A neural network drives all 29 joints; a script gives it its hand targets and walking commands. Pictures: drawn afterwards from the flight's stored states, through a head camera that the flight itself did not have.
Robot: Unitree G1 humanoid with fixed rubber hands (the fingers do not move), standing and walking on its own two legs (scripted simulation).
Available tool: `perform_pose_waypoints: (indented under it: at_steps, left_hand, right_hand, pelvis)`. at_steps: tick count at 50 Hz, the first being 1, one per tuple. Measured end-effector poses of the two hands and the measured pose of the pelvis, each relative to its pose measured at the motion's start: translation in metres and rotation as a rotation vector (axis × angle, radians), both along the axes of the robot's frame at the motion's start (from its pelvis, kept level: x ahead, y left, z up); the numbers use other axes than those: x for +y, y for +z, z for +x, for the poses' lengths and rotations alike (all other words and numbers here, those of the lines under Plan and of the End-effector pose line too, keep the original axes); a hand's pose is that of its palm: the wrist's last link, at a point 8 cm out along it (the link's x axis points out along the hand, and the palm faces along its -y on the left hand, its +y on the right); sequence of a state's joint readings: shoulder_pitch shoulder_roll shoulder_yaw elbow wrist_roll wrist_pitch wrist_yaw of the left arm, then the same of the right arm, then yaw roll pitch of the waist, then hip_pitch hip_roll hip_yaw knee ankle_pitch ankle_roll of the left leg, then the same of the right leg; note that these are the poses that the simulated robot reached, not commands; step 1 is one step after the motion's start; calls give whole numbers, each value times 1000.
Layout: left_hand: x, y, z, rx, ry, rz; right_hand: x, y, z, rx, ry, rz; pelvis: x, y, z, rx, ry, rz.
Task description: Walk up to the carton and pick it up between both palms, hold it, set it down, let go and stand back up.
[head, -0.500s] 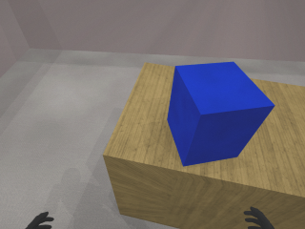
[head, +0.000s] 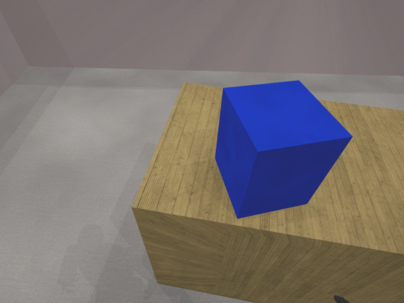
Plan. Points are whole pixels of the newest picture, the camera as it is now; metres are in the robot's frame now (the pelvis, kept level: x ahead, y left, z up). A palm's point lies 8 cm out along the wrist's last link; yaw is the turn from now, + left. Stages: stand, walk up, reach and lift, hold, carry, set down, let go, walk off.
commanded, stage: walk up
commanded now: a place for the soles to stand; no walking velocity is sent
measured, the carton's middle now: (268, 149) +0.48 -0.14 +0.04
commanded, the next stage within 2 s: none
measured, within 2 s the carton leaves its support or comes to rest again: neither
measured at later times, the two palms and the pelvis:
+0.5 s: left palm out of the picture +0.07 +0.23 -0.10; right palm out of the picture +0.06 -0.42 -0.11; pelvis -0.03 -0.09 -0.01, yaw -2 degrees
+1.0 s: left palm out of the picture +0.07 +0.21 -0.09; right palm out of the picture +0.03 -0.41 -0.11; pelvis -0.03 -0.10 +0.00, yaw -1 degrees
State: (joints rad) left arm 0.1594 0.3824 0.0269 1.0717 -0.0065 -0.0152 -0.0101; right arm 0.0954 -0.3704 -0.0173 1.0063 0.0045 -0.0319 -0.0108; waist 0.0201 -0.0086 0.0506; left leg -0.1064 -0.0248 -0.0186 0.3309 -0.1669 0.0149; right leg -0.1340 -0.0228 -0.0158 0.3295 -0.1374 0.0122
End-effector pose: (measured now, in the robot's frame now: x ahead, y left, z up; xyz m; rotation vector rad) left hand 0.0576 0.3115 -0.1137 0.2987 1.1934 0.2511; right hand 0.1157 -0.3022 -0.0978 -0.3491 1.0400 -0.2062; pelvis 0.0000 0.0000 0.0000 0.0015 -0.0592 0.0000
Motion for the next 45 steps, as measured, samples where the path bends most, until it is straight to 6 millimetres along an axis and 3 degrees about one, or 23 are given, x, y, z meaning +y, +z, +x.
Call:
perform_pose_waypoints:
  at_steps: [7, 14, 18, 23, 27, 31, 37, 45]
  left_hand:
    - [-4, 1, 6, 1, 1, 9]
    - [-2, -1, 12, 24, -31, 69]
    - [-22, 0, 13, 21, -62, 84]
    - [-64, 2, 7, 10, -90, 82]
    - [-93, 16, 13, -50, -96, 65]
    - [-108, 26, 30, -125, -100, 63]
    - [-117, 30, 41, -188, -106, 57]
    - [-113, 27, 25, -166, -79, 36]
  right_hand:
    - [-9, -6, -10, 28, -25, -6]
    - [-53, -5, -36, 55, -54, -102]
    - [-87, -4, -48, 52, -64, -138]
    - [-120, -14, -52, 30, -76, -99]
    - [-122, -17, -57, 45, -75, -41]
    - [-124, -22, -67, 70, -59, -14]
    - [-125, -23, -76, 79, -73, -2]
    - [-117, -16, -80, 71, -81, 16]
  pelvis:
    - [-6, -1, 0, 8, -1, 2]
    - [-28, -12, -14, 11, -9, 26]
    - [-50, -16, -20, 19, -20, 30]
    - [-80, -20, -28, 0, -29, -2]
    - [-93, -10, -29, 11, -42, 18]
    - [-101, -8, -29, 22, -15, 13]
    - [-107, -6, -34, 10, -12, 15]
    - [-104, 0, -33, 4, -17, 3]
